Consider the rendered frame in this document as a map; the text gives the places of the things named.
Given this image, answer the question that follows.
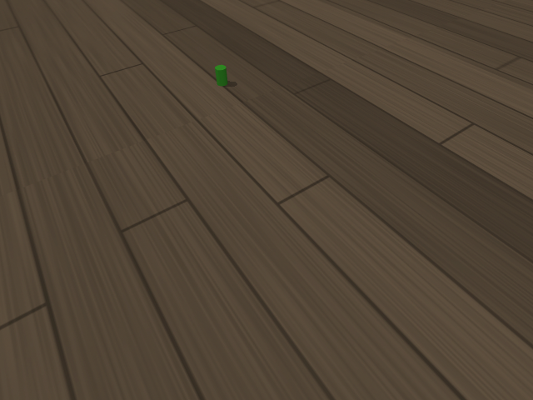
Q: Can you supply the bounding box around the can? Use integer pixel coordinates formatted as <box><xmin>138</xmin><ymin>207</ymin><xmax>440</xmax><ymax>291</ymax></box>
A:
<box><xmin>215</xmin><ymin>65</ymin><xmax>228</xmax><ymax>86</ymax></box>

